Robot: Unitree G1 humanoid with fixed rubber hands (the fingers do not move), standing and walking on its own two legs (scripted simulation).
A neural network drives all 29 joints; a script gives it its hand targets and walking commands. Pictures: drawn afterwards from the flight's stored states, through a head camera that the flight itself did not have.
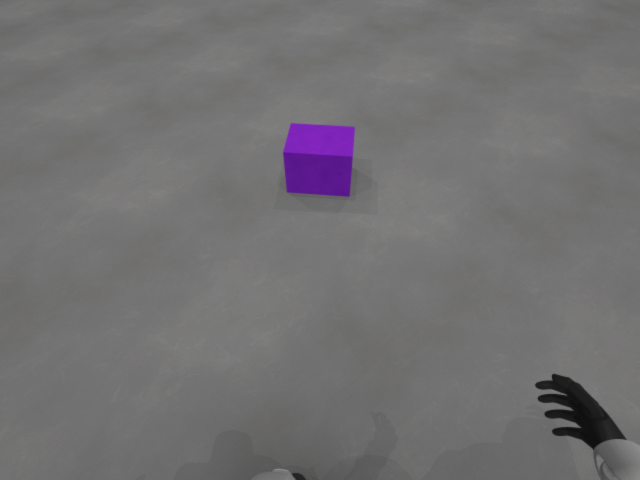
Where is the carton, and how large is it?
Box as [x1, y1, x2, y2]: [283, 123, 354, 196]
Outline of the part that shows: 291,123 283,151 287,191 349,196 354,127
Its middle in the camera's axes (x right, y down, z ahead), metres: +0.00 -0.36 +1.75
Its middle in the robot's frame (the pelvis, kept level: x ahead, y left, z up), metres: +1.46 +0.20 -0.64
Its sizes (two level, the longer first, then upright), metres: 0.289 0.212 0.227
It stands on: the floor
